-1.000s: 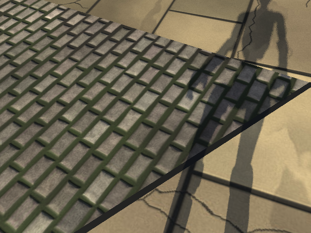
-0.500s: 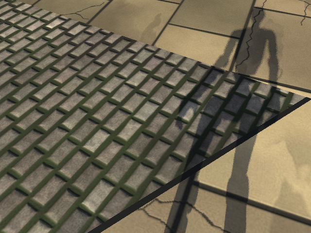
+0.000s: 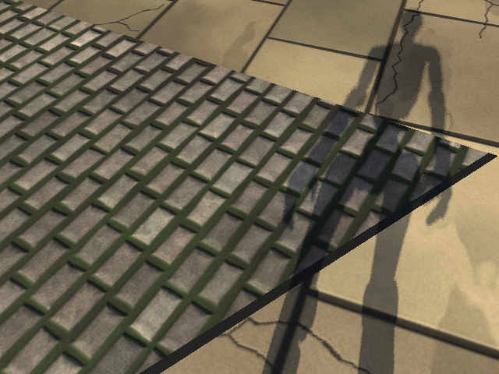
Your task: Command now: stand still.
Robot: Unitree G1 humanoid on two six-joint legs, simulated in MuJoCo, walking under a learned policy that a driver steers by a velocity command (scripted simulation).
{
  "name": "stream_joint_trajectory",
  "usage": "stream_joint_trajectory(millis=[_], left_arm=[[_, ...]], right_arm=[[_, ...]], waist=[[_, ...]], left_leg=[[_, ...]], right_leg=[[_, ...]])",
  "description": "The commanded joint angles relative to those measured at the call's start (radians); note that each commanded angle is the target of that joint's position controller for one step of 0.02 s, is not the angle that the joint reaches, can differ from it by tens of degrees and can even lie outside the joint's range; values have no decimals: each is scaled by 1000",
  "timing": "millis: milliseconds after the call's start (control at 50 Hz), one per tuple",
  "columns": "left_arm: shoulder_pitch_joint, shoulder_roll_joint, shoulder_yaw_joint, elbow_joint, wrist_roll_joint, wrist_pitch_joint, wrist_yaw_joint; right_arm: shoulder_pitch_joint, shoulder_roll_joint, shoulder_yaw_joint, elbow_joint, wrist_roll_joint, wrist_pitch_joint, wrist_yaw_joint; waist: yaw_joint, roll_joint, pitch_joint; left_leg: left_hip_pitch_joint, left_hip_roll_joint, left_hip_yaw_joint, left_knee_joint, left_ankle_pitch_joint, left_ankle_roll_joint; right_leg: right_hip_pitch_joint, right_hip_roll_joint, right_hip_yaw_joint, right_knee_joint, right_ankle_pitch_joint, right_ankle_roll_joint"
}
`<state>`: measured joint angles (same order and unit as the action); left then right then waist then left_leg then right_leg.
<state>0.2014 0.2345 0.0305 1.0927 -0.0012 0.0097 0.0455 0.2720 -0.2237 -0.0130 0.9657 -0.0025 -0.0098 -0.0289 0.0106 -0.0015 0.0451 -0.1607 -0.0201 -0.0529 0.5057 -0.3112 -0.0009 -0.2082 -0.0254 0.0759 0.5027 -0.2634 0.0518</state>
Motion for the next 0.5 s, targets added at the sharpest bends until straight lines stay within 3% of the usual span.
stream_joint_trajectory(millis=[20,60,100,140,160,180,220,240,260,280,300,320,340,360,400,420,460,500], left_arm=[[30,106,15,-15,0,-5,4],[50,90,11,-2,0,-4,4],[47,88,12,-3,-10,-5,5],[10,73,7,-32,-11,-29,-2],[4,49,2,-44,-13,-49,-11],[-3,43,0,-53,-17,-67,-20],[54,34,0,-44,-30,-95,-38],[140,35,4,-12,-31,-103,-43],[230,63,16,26,-23,-105,-45],[358,156,42,55,-19,-108,-45],[437,254,58,58,-8,-120,-62],[341,183,35,31,3,-132,-63],[276,129,22,0,-4,-138,-63],[239,120,18,-17,-9,-139,-66],[247,71,1,-23,-7,-126,-65],[279,60,-3,-18,-2,-119,-60],[312,79,-3,-19,1,-106,-45],[305,108,-1,-34,5,-98,-33]], right_arm=[[44,-102,-18,-16,1,-8,-4],[65,-93,-15,2,1,-6,-6],[68,-133,-28,4,12,1,-13],[100,-172,-39,2,22,-8,-14],[119,-199,-49,6,27,-17,-11],[118,-209,-55,5,32,-25,-10],[39,-188,-50,-21,34,-33,-5],[-18,-171,-45,-42,39,-31,-1],[-52,-144,-38,-60,36,-34,1],[-75,-74,-20,-85,28,-46,3],[-79,-72,-22,-124,37,-66,-4],[-61,-111,-31,-116,54,-80,0],[-38,-110,-32,-100,57,-91,13],[-32,-108,-35,-87,47,-99,18],[-89,-131,-52,-99,28,-105,30],[-99,-116,-51,-101,26,-103,38],[-151,-78,-42,-122,25,-95,47],[-252,-48,-27,-163,25,-93,50]], waist=[[0,5,5],[0,13,-15],[-10,56,31],[-32,128,104],[-36,187,116],[-36,202,138],[21,190,154],[69,160,140],[96,82,112],[127,-159,52],[132,-320,30],[74,-181,77],[46,-123,108],[31,-97,100],[38,-94,83],[43,-107,64],[51,-94,54],[64,-77,77]], left_leg=[[-66,24,-13,-105,164,10],[-59,16,-7,-118,57,12],[-102,27,-49,-152,-315,55],[-130,133,-208,-244,-538,128],[-119,218,-325,-301,-581,175],[-153,277,-410,-335,-568,214],[-205,271,-371,-307,-470,203],[-269,210,-278,-249,-393,161],[-325,130,-171,-108,-249,116],[-432,4,16,221,-131,45],[-578,-51,18,464,-262,30],[-637,14,-60,623,-231,48],[-666,55,-66,664,-128,69],[-673,87,-42,646,-40,80],[-649,125,-2,567,74,72],[-630,124,23,536,105,60],[-626,118,58,452,152,30],[-583,103,80,298,215,8]], right_leg=[[25,9,-24,-62,157,-20],[30,25,-41,-58,66,-22],[-46,77,-94,15,-229,-41],[-170,78,-109,118,-293,-60],[-204,70,-125,209,-224,-63],[-205,38,-101,265,-186,-77],[-121,14,-97,155,-197,-118],[36,27,-105,7,-147,-130],[167,15,-44,-67,-79,-126],[286,-156,256,-221,-219,-188],[336,-346,650,-360,-298,-313],[293,-371,659,-357,-300,-328],[277,-326,529,-349,-258,-296],[282,-282,420,-354,-190,-261],[292,-215,247,-365,54,-213],[301,-192,189,-363,162,-209],[298,-176,118,-365,298,-219],[232,-164,72,-387,313,-223]])
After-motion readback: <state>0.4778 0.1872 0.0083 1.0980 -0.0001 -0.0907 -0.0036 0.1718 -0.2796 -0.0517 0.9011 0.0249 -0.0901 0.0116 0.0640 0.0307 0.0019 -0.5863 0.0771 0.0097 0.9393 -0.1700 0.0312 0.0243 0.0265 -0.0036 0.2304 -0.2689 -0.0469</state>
